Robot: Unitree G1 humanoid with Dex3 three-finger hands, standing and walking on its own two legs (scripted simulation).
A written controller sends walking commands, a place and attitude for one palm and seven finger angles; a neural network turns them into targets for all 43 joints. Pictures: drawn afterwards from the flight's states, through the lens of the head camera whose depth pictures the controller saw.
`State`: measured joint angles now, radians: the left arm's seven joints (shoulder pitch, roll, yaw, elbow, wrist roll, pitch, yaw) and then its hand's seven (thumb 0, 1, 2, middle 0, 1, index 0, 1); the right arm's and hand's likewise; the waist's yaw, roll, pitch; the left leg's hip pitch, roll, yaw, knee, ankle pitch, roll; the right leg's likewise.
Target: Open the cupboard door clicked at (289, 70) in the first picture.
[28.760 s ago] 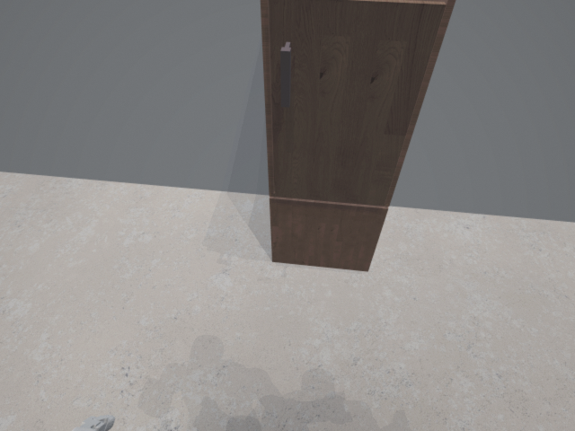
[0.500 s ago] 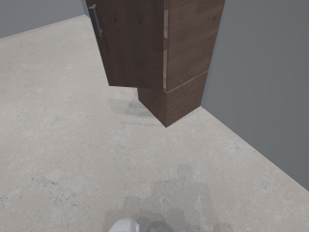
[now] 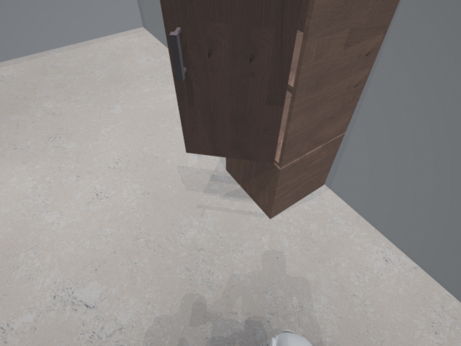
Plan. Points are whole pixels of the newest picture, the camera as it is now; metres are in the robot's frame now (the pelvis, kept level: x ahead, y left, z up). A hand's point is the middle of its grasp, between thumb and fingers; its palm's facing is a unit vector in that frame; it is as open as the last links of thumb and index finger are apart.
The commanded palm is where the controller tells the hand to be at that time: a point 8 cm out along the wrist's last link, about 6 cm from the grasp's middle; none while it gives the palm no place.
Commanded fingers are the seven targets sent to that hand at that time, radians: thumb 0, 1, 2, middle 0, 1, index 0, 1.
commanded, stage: take the last steps up to it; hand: left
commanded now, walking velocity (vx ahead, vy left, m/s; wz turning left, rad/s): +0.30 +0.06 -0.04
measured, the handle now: (179, 54) +0.84 +0.21 +0.09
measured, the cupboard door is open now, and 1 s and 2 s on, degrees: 46 46 46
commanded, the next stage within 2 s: come to a stop and stand still in 0.46 s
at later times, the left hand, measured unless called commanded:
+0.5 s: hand (144, 340) +0.16 +0.19 -0.17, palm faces +0.09 -0.98 -0.19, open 7.2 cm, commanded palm none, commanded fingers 0.00 0.90 0.90 -0.20 -0.30 -0.20 -0.30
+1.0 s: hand (149, 254) +0.34 +0.22 -0.17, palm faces +0.00 -0.97 -0.23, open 7.4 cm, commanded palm none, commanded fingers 0.00 0.90 0.90 -0.20 -0.30 -0.20 -0.30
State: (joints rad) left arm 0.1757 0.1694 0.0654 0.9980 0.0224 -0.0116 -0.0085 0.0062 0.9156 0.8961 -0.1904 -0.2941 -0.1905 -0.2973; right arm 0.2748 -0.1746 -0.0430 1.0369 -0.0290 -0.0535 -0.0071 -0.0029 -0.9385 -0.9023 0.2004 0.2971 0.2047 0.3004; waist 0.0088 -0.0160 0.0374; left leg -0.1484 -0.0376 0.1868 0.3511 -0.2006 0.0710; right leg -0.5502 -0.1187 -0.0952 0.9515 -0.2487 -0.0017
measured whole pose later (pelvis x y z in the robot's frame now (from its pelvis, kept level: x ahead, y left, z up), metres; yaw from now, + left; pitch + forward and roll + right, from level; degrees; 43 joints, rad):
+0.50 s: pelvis +0.18 +0.01 +0.00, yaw +1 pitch +0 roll +0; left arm 0.32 0.16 0.05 1.10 0.02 -0.06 0.01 -0.01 0.94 0.90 -0.20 -0.29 -0.20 -0.30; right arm 0.22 -0.18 -0.05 1.05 -0.02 -0.01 0.02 0.01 -0.92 -0.90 0.20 0.30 0.20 0.30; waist 0.02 0.00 0.05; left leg -0.45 0.08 0.08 0.66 -0.23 -0.03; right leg -0.08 -0.07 -0.15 0.37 -0.29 0.02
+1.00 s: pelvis +0.25 +0.03 +0.00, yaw -2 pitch +1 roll -2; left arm 0.15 0.20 0.07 0.97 0.02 0.05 0.02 0.00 0.91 0.90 -0.19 -0.29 -0.19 -0.30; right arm 0.17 -0.18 -0.05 1.03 -0.03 0.02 -0.04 0.00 -0.92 -0.90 0.20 0.30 0.21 0.30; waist -0.02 0.02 0.06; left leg -0.33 0.10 0.13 0.50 -0.19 0.02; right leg -0.36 -0.04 -0.04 0.79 -0.41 0.02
